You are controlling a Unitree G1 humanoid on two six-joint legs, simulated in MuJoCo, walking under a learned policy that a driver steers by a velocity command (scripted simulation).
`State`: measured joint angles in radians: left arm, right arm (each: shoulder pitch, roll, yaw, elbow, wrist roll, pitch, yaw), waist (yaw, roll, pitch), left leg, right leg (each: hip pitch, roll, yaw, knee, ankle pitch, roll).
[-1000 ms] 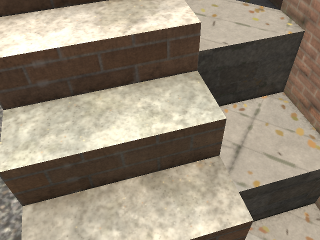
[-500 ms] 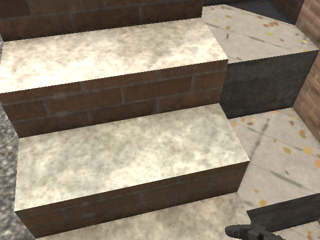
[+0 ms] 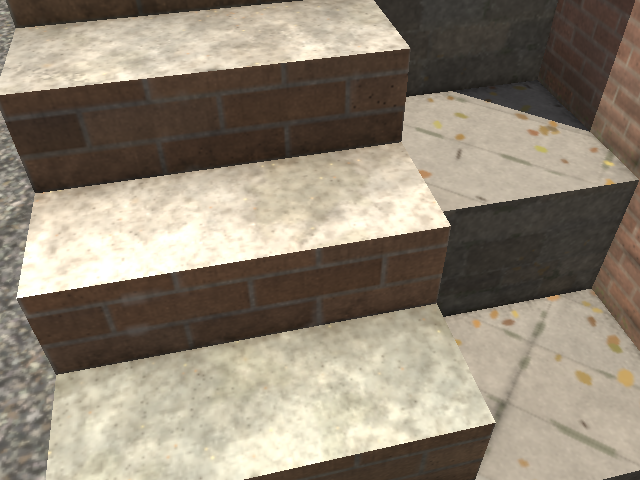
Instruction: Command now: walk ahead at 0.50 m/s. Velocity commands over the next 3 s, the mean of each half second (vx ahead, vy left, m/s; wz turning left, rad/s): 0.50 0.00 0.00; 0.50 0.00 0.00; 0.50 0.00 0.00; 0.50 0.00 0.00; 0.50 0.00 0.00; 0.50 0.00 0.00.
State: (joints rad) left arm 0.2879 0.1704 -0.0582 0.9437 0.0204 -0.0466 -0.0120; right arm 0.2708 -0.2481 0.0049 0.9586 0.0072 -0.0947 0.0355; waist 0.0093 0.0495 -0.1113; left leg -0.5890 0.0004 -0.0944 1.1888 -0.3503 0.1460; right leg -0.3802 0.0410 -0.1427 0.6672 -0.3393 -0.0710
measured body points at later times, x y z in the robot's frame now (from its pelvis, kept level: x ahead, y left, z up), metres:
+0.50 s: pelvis +0.16 +0.09 +0.08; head +0.13 +0.06 +0.53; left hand +0.13 +0.30 -0.07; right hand +0.36 -0.09 -0.01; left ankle +0.24 +0.16 -0.52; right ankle +0.03 -0.07 -0.64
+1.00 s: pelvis +0.33 +0.10 +0.22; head +0.33 +0.16 +0.66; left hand +0.55 +0.20 +0.10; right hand +0.22 -0.05 +0.08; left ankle +0.24 +0.16 -0.52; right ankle +0.45 -0.04 -0.24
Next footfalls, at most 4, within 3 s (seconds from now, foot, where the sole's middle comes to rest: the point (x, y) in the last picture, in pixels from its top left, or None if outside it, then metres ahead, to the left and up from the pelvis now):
0.42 left None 0.28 0.17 -0.56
1.06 right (362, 408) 0.54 -0.02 -0.37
1.58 left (160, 226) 0.76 0.31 -0.18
2.16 right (263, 36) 1.05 0.15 0.01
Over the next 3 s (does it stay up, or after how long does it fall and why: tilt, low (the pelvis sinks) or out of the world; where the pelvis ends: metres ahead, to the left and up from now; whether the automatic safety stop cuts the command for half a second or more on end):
stays up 1.23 0.38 0.97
